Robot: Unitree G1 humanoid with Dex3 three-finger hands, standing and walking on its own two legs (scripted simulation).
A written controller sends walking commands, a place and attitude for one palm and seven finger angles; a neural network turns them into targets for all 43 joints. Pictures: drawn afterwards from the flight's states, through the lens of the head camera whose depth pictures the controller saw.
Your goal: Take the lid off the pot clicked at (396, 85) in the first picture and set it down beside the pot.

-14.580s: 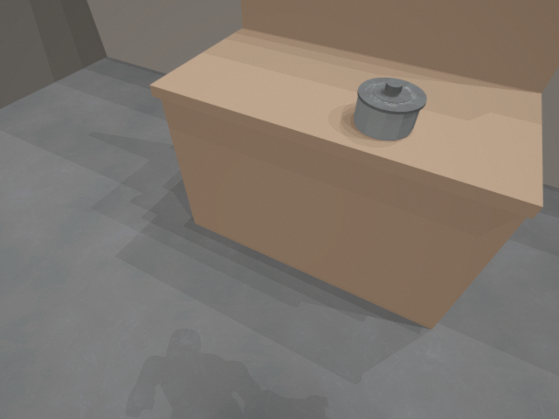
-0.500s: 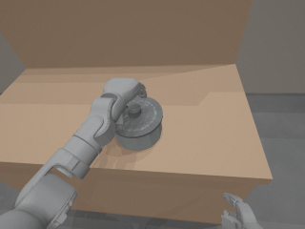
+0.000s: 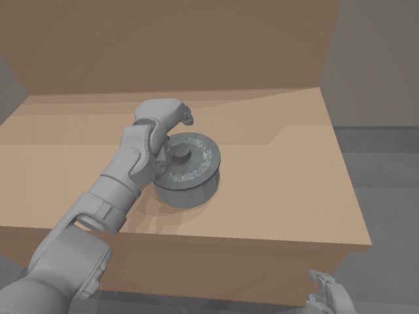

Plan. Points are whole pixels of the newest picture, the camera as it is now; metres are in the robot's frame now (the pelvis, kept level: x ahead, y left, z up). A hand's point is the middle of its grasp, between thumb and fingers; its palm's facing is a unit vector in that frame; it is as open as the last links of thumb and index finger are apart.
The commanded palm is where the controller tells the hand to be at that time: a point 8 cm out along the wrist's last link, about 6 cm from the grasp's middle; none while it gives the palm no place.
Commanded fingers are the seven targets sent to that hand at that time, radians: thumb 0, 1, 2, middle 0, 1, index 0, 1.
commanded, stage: lower the open fingers around the knob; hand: left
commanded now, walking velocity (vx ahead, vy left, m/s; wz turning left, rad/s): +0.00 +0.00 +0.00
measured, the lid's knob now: (181, 152) +0.45 +0.08 +0.06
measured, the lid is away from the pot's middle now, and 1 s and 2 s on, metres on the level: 0.00 0.00 0.00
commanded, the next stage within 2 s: close the fingers and squeeze the knob in 0.80 s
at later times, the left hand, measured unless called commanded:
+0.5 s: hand (169, 155) +0.41 +0.10 +0.09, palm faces -0.28 -0.03 -0.96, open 10.3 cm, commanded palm +0.39 +0.10 +0.15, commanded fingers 0.00 -0.30 1.40 -0.82 -0.08 -0.82 -0.08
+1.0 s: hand (169, 157) +0.41 +0.10 +0.08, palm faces -0.30 -0.03 -0.95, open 10.3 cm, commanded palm +0.40 +0.10 +0.14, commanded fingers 0.00 -0.17 1.22 -0.71 -0.36 -0.71 -0.36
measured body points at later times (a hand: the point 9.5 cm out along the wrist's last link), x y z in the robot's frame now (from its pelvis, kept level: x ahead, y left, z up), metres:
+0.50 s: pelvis +0.00 +0.00 +0.00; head +0.02 -0.04 +0.45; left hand +0.42 +0.10 +0.15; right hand +0.18 -0.23 -0.12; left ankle +0.00 +0.11 -0.74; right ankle -0.02 -0.12 -0.74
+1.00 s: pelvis +0.00 +0.00 +0.00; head +0.02 -0.04 +0.45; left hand +0.42 +0.10 +0.13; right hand +0.15 -0.23 -0.13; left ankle +0.00 +0.11 -0.74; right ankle -0.02 -0.12 -0.74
